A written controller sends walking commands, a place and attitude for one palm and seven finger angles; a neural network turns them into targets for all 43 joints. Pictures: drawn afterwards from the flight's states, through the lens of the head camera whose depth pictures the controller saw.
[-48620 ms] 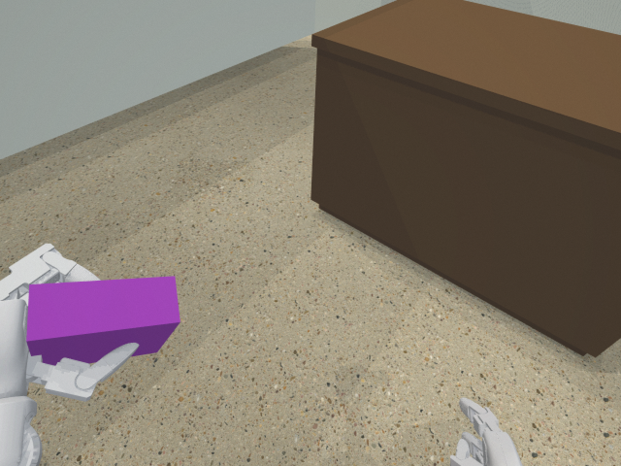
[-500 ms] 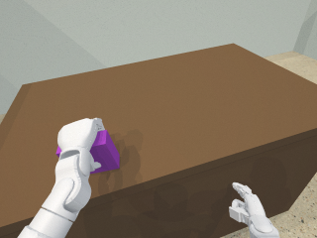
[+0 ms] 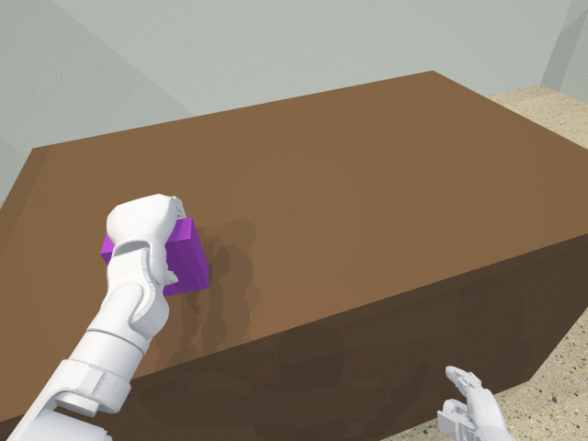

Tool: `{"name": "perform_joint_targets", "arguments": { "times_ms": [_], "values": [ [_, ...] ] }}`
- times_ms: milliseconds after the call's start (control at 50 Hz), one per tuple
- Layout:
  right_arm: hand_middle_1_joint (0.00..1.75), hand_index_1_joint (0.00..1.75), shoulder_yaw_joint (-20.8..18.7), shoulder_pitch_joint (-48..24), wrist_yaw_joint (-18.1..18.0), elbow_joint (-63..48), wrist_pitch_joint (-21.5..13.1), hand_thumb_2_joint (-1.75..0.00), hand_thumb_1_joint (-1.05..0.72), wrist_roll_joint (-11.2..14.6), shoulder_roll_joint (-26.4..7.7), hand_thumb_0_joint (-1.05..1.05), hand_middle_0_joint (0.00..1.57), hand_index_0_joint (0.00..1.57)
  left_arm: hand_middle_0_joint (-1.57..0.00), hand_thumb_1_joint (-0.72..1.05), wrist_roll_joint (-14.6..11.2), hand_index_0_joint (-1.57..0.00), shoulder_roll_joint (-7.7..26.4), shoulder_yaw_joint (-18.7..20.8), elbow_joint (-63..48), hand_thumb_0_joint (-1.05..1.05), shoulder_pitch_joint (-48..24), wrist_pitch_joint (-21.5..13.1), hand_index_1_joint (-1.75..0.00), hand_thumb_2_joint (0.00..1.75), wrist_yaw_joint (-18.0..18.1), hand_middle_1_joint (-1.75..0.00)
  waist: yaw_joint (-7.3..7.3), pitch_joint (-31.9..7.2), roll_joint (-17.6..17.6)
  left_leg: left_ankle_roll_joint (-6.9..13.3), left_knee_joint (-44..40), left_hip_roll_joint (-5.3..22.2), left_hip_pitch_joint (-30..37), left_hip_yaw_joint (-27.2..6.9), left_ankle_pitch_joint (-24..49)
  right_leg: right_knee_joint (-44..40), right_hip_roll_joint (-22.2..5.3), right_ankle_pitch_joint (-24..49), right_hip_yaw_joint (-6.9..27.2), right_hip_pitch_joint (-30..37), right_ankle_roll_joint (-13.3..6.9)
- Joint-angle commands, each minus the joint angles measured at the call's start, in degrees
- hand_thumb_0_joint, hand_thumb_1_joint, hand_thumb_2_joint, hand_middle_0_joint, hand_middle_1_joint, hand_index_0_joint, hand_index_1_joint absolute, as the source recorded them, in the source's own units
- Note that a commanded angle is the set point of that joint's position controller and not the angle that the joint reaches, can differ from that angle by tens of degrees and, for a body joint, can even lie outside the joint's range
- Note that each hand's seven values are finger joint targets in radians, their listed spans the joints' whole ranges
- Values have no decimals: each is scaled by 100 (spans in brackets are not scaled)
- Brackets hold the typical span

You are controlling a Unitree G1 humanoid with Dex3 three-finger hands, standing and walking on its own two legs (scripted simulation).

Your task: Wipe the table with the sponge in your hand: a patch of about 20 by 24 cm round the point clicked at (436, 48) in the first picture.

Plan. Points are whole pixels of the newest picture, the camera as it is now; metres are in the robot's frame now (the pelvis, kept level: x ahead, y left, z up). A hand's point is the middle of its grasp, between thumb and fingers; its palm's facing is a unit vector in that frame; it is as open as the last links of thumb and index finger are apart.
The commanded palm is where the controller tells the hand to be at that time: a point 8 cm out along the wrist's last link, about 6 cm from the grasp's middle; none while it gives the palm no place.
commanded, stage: wipe forward along the middle lane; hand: left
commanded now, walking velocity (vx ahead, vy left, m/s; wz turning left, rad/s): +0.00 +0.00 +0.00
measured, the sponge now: (164, 268) +0.33 +0.25 +0.08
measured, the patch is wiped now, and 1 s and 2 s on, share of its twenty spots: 1.00 1.00 1.00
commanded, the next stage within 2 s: slide back across to the first lane in 0.86 s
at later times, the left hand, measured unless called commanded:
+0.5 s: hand (166, 224) +0.39 +0.25 +0.12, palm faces -0.01 -0.04 -1.00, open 9.2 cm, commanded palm +0.36 +0.25 +0.15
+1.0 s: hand (165, 202) +0.44 +0.28 +0.12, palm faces -0.07 -0.03 -1.00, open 9.3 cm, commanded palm +0.42 +0.28 +0.16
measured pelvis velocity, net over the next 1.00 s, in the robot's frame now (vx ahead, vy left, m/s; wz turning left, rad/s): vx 0.01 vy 0.01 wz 0.00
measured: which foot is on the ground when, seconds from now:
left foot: down 0.00-1.00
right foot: down 0.00-1.00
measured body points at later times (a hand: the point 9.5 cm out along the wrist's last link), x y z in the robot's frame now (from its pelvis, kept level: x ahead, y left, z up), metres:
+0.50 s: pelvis +0.00 +0.01 +0.00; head -0.02 -0.03 +0.45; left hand +0.38 +0.25 +0.18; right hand +0.18 -0.24 -0.11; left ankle +0.04 +0.13 -0.74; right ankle +0.01 -0.08 -0.74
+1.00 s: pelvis +0.01 +0.01 +0.00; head +0.02 -0.01 +0.45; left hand +0.44 +0.28 +0.18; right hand +0.13 -0.25 -0.13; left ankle +0.04 +0.13 -0.74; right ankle +0.01 -0.08 -0.74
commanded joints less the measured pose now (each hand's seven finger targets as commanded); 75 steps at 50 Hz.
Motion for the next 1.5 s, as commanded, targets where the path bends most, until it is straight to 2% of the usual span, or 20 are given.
{"name": "perform_joint_targets", "arguments": {
  "times_ms": [0,40,60,100,260,300,360,400,500,560,640,740,760,940,1040,1160,1240,1300,1380,1480],
  "values": [
    [30,30,-190,-1143,-55,-965,-301,-90,-90,-5,-552,0,20,20,-120,10,243,-120,852,245,175,0,-1852,-72,-160,130,167,-160,-114,-520,-919,267,-225,-219,156,57,28,-800,-144,124,383,-281,-4],
    [30,30,-206,-1061,-55,-922,-270,-90,-90,-6,-584,0,20,20,-120,10,284,-120,875,244,402,0,-2013,-115,-160,130,158,-160,-124,-605,-890,264,-184,-233,124,67,82,-766,-144,276,373,-278,-7],
    [30,30,-226,-1007,-49,-934,-272,-90,-90,-18,-610,0,20,20,-120,10,272,-120,1159,515,387,0,-1970,-180,-160,130,182,-160,-87,-727,-797,265,-192,-226,145,37,125,-746,-141,341,431,-209,-30],
    [30,30,-220,-953,-30,-947,-241,-90,-90,-2,-581,0,20,20,-120,10,297,-120,857,285,642,0,-1897,-215,-160,130,187,-160,-122,-663,-896,265,-150,-228,62,60,192,-698,-135,491,350,-223,-13],
    [30,30,-254,-725,-32,-926,-163,-90,-90,14,-629,0,20,20,-120,10,316,-120,1056,417,1084,0,-2553,-406,-160,130,253,-160,-190,-729,-776,271,-204,-200,-33,-1,89,-692,-112,330,286,-388,-34],
    [30,30,-270,-655,-21,-934,-159,-90,-90,22,-606,0,20,20,-120,10,328,-120,774,177,1228,0,-2551,-431,-160,130,285,-160,-214,-741,-754,282,-162,-205,-27,41,121,-675,-123,382,220,-399,-13],
    [30,30,-286,-587,-30,-903,-136,-90,-90,12,-634,0,20,20,-120,10,326,-120,1106,491,1381,0,-2706,-508,-160,130,346,-160,-191,-880,-877,282,-180,-200,-84,-18,142,-676,-114,424,277,-349,-29],
    [30,30,-302,-499,-32,-870,-136,-90,-90,27,-627,0,20,20,-120,10,344,-120,807,204,1536,0,-2888,-538,-160,130,379,-160,-284,-892,-928,292,-123,-204,-67,41,149,-654,-120,486,222,-401,3],
    [30,30,-314,-426,-7,-845,-84,-90,-90,25,-640,0,20,20,-120,10,361,-120,910,294,1784,0,-2926,-567,-160,130,461,-160,-271,-936,-839,293,-116,-197,-108,37,217,-638,-115,588,199,-388,-4],
    [30,30,-303,-393,-37,-798,-76,-90,-90,13,-666,0,20,20,-120,10,366,-120,1239,530,1954,0,-3286,-615,-160,130,478,-160,-277,-885,-845,287,-163,-196,-212,8,116,-675,-121,485,254,-430,-10],
    [30,30,-303,-245,-58,-721,-54,-90,-90,23,-677,0,20,20,-120,10,473,-120,1350,466,2417,0,-3648,-674,-160,130,491,-160,-388,-832,-805,292,-135,-203,-322,52,-26,-692,-137,271,252,-525,28],
    [30,30,-326,-8,-66,-677,-69,-90,-90,-1,-688,0,20,20,-120,10,542,-120,1407,428,2747,0,-4063,-870,-160,130,456,-160,-474,-1025,-763,302,-72,-196,-313,49,84,-644,-146,480,242,-525,35],
    [30,30,-327,28,-68,-675,-74,-90,-90,-15,-701,0,20,20,-120,10,532,-120,1639,656,2742,0,-4123,-943,-160,130,450,-160,-419,-1178,-649,295,-88,-192,-317,17,182,-622,-145,595,281,-436,1],
    [30,30,-390,337,-37,-607,-20,-90,-90,-31,-754,0,20,20,-120,10,561,-120,1648,602,3117,0,-4225,-1115,-160,130,530,-160,-544,-1271,-822,324,-4,-184,-429,75,400,-568,-159,1089,238,-357,61],
    [30,30,-447,283,17,-710,3,-90,-90,-33,-754,0,20,20,-120,10,540,-120,1936,895,2522,0,-3883,-1165,-160,130,556,-160,-351,-1745,-556,353,4,-185,-151,104,910,-496,-163,1690,253,108,14],
    [30,30,-419,-14,43,-836,-19,-90,-90,-8,-763,0,20,20,-120,10,417,-120,2304,1241,1755,0,-3717,-1017,-160,130,553,-160,-198,-1693,-524,378,-148,-173,67,10,1161,-527,-124,1669,152,249,-25],
    [30,30,-383,-133,36,-812,-20,-90,-90,5,-764,0,20,20,-120,10,468,-120,2434,1220,1601,0,-3758,-837,-160,130,492,-160,-219,-1504,-407,372,-200,-175,191,0,1150,-577,-104,1465,104,170,-27],
    [30,30,-397,-168,32,-872,-89,-90,-90,-7,-741,0,20,20,-120,10,468,-120,2508,1275,1257,0,-3762,-849,-160,130,397,-160,-192,-1735,-311,391,-171,-168,459,-53,1391,-554,-105,1610,83,278,-56],
    [30,30,-379,-189,15,-929,-98,-90,-90,-29,-725,0,20,20,-120,10,358,-120,2222,1083,968,0,-3551,-965,-160,130,179,-160,-285,-1679,-351,395,-123,-147,677,-82,1724,-551,-106,1980,34,260,-63],
    [30,30,-361,-236,8,-964,-85,-90,-90,-48,-722,0,20,20,-120,10,394,-120,2276,1113,518,0,-3524,-1127,-160,130,29,-160,-309,-1550,-144,374,-116,-123,914,-175,1912,-580,-90,1908,-18,76,-119]
  ]
}}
